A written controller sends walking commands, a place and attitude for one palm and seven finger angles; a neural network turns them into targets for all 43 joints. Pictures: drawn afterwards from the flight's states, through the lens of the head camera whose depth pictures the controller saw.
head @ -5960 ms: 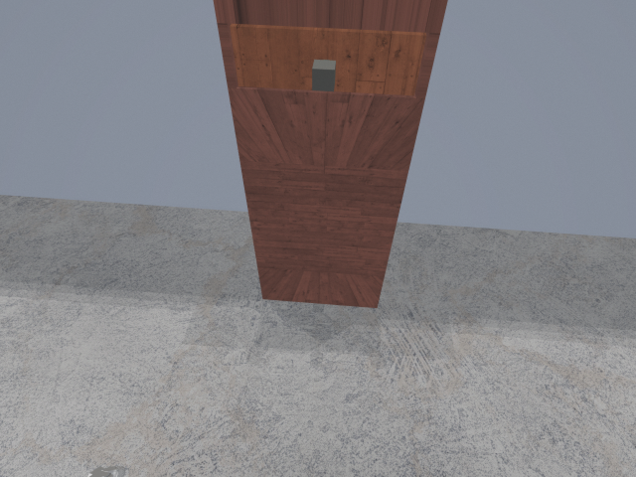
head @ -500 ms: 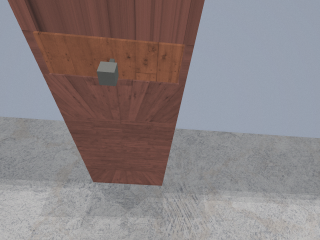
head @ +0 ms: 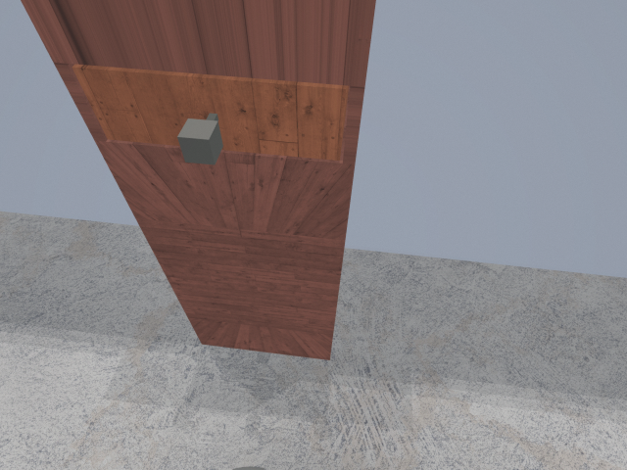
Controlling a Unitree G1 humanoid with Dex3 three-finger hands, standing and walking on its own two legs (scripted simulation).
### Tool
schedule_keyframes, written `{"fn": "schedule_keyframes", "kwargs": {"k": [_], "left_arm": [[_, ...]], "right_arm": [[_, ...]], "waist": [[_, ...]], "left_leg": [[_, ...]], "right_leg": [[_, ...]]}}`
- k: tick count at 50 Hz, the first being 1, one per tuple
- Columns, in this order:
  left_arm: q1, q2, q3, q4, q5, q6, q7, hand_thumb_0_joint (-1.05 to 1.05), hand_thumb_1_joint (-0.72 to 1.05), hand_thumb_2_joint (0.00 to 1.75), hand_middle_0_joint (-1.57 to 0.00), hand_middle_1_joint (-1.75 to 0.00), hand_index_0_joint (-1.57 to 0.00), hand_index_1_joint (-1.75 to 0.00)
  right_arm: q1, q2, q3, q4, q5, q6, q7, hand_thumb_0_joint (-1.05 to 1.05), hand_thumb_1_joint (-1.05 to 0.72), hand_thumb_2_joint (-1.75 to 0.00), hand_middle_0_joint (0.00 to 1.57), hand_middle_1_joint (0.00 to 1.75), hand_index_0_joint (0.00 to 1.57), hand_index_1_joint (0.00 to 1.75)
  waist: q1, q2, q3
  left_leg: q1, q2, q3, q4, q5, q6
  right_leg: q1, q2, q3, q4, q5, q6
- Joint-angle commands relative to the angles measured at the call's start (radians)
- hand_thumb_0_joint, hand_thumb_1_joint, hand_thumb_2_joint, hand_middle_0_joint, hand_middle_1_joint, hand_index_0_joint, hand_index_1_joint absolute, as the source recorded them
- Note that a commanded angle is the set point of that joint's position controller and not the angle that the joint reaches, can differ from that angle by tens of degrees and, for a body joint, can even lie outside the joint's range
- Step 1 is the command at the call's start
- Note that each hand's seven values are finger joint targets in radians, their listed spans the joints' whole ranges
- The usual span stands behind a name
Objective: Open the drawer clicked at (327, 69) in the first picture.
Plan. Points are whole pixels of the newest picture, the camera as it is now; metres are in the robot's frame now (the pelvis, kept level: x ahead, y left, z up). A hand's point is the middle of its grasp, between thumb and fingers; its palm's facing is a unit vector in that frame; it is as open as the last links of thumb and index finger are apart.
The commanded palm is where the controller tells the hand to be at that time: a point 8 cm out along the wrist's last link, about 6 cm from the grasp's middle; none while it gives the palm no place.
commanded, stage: come to a stop and stand still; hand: left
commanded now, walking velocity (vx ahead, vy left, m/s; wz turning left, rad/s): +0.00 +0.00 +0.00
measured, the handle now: (205, 132) +0.52 +0.21 +0.14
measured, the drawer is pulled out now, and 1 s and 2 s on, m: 0.00 0.00 0.00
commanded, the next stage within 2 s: look again from close up in 0.36 s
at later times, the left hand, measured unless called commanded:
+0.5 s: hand out of the picture +0.00 +0.19 -0.17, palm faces -0.01 -0.97 -0.25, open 7.3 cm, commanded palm none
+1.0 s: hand out of the picture +0.04 +0.16 -0.17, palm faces -0.01 -0.97 -0.22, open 7.3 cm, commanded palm none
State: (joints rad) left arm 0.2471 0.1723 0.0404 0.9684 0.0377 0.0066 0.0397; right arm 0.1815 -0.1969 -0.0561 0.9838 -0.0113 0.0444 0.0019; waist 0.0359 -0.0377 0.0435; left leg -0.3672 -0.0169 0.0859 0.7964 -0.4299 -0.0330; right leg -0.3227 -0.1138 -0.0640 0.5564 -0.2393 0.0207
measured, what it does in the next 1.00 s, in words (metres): steps on the spot: left foot, then right foot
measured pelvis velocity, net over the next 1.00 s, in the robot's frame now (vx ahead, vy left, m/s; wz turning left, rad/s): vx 0.02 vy -0.02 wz -0.02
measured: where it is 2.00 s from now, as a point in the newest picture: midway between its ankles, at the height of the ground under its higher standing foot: outside the picture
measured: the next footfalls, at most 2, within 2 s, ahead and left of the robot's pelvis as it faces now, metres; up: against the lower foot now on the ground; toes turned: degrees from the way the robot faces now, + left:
left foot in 0.06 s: +0.04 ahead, +0.12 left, +0.00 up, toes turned +2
right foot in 0.32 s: +0.01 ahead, -0.10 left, +0.00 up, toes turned -3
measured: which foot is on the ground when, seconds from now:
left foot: up 0.00-0.04, down 0.06-1.00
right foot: down 0.00-0.06, up 0.08-0.30, down 0.32-1.00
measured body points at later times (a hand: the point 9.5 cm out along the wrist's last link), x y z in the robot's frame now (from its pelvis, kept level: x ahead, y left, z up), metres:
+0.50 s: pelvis -0.01 +0.01 +0.00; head +0.01 -0.02 +0.44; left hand +0.00 +0.24 -0.15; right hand +0.01 -0.22 -0.17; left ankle +0.00 +0.11 -0.74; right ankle -0.03 -0.09 -0.74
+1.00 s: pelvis +0.02 -0.02 +0.00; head +0.02 -0.02 +0.45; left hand +0.04 +0.21 -0.15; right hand +0.02 -0.24 -0.16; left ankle +0.00 +0.11 -0.74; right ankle -0.03 -0.09 -0.74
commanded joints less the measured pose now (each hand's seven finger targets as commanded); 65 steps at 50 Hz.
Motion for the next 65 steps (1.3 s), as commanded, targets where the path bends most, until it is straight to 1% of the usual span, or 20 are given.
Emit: {"fn": "schedule_keyframes", "kwargs": {"k": [1,3,4,7,12,14,17,18,20,22,27,53,54,55,56,57,58,60,61,65], "left_arm": [[0.014,0.179,0.051,-0.056,-0.014,0.015,0.003,0.00,0.90,0.90,-0.20,-0.30,-0.20,-0.30],[0.011,0.063,0.028,-0.100,-0.018,0.031,-0.004,0.00,0.90,0.90,-0.20,-0.30,-0.20,-0.30],[-0.024,0.081,0.026,-0.098,-0.011,0.033,-0.004,0.00,0.90,0.90,-0.20,-0.30,-0.20,-0.30],[0.055,0.075,0.027,-0.027,-0.005,0.027,-0.018,0.00,0.90,0.90,-0.20,-0.30,-0.20,-0.30],[0.034,0.032,-0.001,-0.007,-0.015,0.007,-0.013,0.00,0.90,0.90,-0.20,-0.30,-0.20,-0.30],[0.091,0.034,-0.005,0.019,-0.018,-0.005,-0.009,0.00,0.90,0.90,-0.20,-0.30,-0.20,-0.30],[0.097,0.107,-0.009,0.040,-0.019,-0.024,-0.002,0.00,0.90,0.90,-0.20,-0.30,-0.20,-0.30],[0.127,0.100,-0.018,0.067,-0.010,-0.023,0.031,0.00,0.90,0.90,-0.20,-0.30,-0.20,-0.30],[0.034,0.129,-0.013,-0.014,-0.015,-0.030,0.019,0.00,0.90,0.90,-0.20,-0.30,-0.20,-0.30],[0.049,0.119,-0.020,-0.021,-0.019,-0.040,0.007,0.00,0.90,0.90,-0.20,-0.30,-0.20,-0.30],[0.078,0.099,-0.036,0.016,-0.029,-0.055,0.003,0.00,0.90,0.90,-0.20,-0.30,-0.20,-0.30],[0.093,0.110,-0.032,0.091,-0.028,-0.043,0.002,0.00,0.90,0.90,-0.20,-0.30,-0.20,-0.30],[0.195,0.115,-0.020,0.128,-0.015,-0.061,0.045,0.00,0.90,0.90,-0.20,-0.30,-0.20,-0.30],[-0.599,0.451,-0.036,-1.391,0.131,-0.242,0.044,0.00,0.88,0.89,-0.20,-0.32,-0.20,-0.32],[-0.127,0.396,0.007,-1.171,0.164,-0.170,0.128,0.00,0.85,0.88,-0.20,-0.33,-0.20,-0.33],[0.119,0.202,-0.086,-1.076,0.148,-0.012,0.188,0.00,0.83,0.87,-0.21,-0.34,-0.21,-0.34],[0.162,0.046,-0.182,-1.009,0.208,0.023,0.189,0.00,0.81,0.86,-0.21,-0.36,-0.21,-0.36],[0.084,0.206,-0.106,-1.087,0.413,0.005,0.246,0.00,0.76,0.84,-0.21,-0.39,-0.21,-0.39],[0.183,0.164,-0.136,-1.018,0.512,0.015,0.271,0.00,0.74,0.83,-0.21,-0.40,-0.21,-0.40],[0.422,0.098,-0.186,-0.923,0.863,0.002,0.349,0.00,0.64,0.79,-0.22,-0.47,-0.22,-0.47]], "right_arm": [[0.166,-0.037,0.001,-0.018,0.002,-0.034,-0.007,0.00,-0.90,-0.90,0.20,0.30,0.20,0.30],[0.151,-0.174,-0.022,-0.060,-0.014,-0.032,-0.012,0.00,-0.90,-0.90,0.20,0.30,0.20,0.30],[0.115,-0.155,-0.018,-0.069,-0.018,-0.033,-0.017,0.00,-0.90,-0.90,0.20,0.30,0.20,0.30],[-0.008,-0.083,0.009,-0.081,-0.015,-0.046,-0.028,0.00,-0.90,-0.90,0.20,0.30,0.20,0.30],[0.095,-0.080,0.007,-0.030,-0.016,-0.056,-0.036,0.00,-0.90,-0.90,0.20,0.30,0.20,0.30],[0.102,-0.085,0.011,-0.016,-0.008,-0.059,-0.036,0.00,-0.90,-0.90,0.20,0.30,0.20,0.30],[0.104,-0.025,0.028,-0.006,0.005,-0.064,-0.025,0.00,-0.90,-0.90,0.20,0.30,0.20,0.30],[0.024,-0.096,0.023,-0.041,0.003,-0.055,-0.015,0.00,-0.90,-0.90,0.20,0.30,0.20,0.30],[0.129,-0.073,0.030,-0.054,-0.014,-0.045,-0.004,0.00,-0.90,-0.90,0.20,0.30,0.20,0.30],[0.137,-0.072,0.037,-0.055,-0.015,-0.056,-0.001,0.00,-0.90,-0.90,0.20,0.30,0.20,0.30],[0.147,-0.068,0.054,-0.021,-0.004,-0.076,-0.013,0.00,-0.90,-0.90,0.20,0.30,0.20,0.30],[0.109,-0.061,0.059,0.108,-0.002,-0.071,-0.036,0.00,-0.90,-0.90,0.20,0.30,0.20,0.30],[0.018,-0.077,0.044,0.039,0.009,-0.073,-0.033,0.00,-0.90,-0.90,0.20,0.30,0.20,0.30],[0.025,-0.223,0.045,-0.299,0.058,-0.230,-0.075,0.00,-0.90,-0.90,0.20,0.30,0.20,0.30],[0.014,-0.168,0.036,-0.265,0.028,-0.323,-0.111,0.00,-0.90,-0.90,0.20,0.30,0.20,0.30],[0.000,-0.123,0.024,-0.269,0.068,-0.352,-0.113,0.00,-0.90,-0.90,0.20,0.30,0.20,0.30],[-0.007,-0.106,0.024,-0.262,0.067,-0.362,-0.109,0.00,-0.90,-0.90,0.20,0.30,0.20,0.30],[-0.047,-0.174,0.006,-0.337,0.007,-0.330,-0.088,0.00,-0.90,-0.90,0.20,0.30,0.20,0.30],[-0.054,-0.164,0.004,-0.376,-0.014,-0.299,-0.079,0.00,-0.90,-0.90,0.20,0.30,0.20,0.30],[-0.144,-0.159,-0.016,-0.492,-0.049,-0.155,0.005,0.00,-0.90,-0.90,0.20,0.30,0.20,0.30]], "waist": [[-0.060,-0.063,-0.081],[-0.063,0.340,-0.003],[-0.068,0.268,0.016],[0.002,0.204,0.001],[-0.036,0.126,-0.037],[-0.011,0.097,-0.074],[-0.036,-0.006,-0.034],[-0.020,0.023,0.063],[-0.072,0.038,0.026],[-0.062,0.098,0.011],[-0.049,-0.023,-0.033],[-0.036,0.040,-0.003],[0.002,-0.016,0.048],[-0.076,0.295,-0.457],[-0.002,0.504,-0.485],[-0.022,0.419,-0.336],[-0.052,0.274,-0.187],[-0.064,0.008,-0.180],[-0.049,-0.115,-0.188],[0.066,-0.227,-0.141]], "left_leg": [[0.273,0.027,-0.001,-0.381,0.201,0.024],[0.124,0.357,-0.391,-0.586,0.135,0.182],[0.019,0.358,-0.429,-0.619,0.083,0.236],[0.006,0.242,-0.244,-0.578,0.174,0.204],[0.179,0.242,-0.214,-0.485,0.515,0.219],[0.173,0.216,-0.190,-0.426,0.495,0.178],[0.096,0.089,-0.103,-0.390,0.254,0.064],[0.132,0.100,-0.063,-0.265,0.179,0.030],[0.084,0.096,-0.109,-0.311,0.040,0.057],[0.069,0.104,-0.129,-0.369,0.094,0.078],[0.136,0.107,-0.104,-0.358,0.301,0.083],[0.211,0.127,-0.068,-0.388,0.376,0.054],[0.093,0.122,-0.017,-0.128,0.334,0.025],[0.376,0.013,-0.038,-0.315,0.527,0.090],[0.494,0.038,-0.076,-0.353,0.802,0.089],[0.420,0.073,-0.112,-0.368,0.853,0.055],[0.330,0.080,-0.090,-0.327,0.820,0.079],[0.178,0.034,-0.092,-0.221,0.583,0.086],[0.108,0.017,-0.087,-0.190,0.494,0.085],[-0.135,-0.015,-0.057,-0.151,0.310,0.054]], "right_leg": [[-0.080,-0.110,0.140,-0.059,0.058,-0.100],[-0.215,0.070,-0.013,0.244,-0.329,-0.004],[-0.177,0.058,0.048,0.370,-0.295,-0.018],[-0.122,0.049,0.062,0.473,-0.154,-0.020],[-0.020,0.062,0.019,0.119,-0.199,-0.004],[0.105,0.060,0.025,-0.092,-0.042,-0.004],[0.155,-0.097,0.190,-0.195,0.211,-0.075],[0.004,-0.040,0.190,-0.173,0.036,-0.078],[-0.055,-0.013,0.168,-0.171,-0.306,-0.096],[-0.013,0.018,0.132,-0.135,-0.200,-0.092],[0.101,0.010,0.135,-0.123,0.093,-0.083],[0.151,0.003,0.142,-0.176,0.312,-0.070],[0.141,-0.082,0.236,-0.184,0.863,0.021],[0.211,0.026,0.259,-0.070,0.753,-0.080],[0.146,0.077,0.141,0.035,0.409,-0.094],[0.017,0.110,0.044,0.070,0.094,-0.073],[-0.065,0.114,0.005,0.039,0.071,-0.050],[-0.127,0.120,0.049,-0.006,0.191,-0.060],[-0.144,0.124,0.055,0.011,0.197,-0.055],[-0.162,0.122,0.125,0.074,0.110,-0.076]]}}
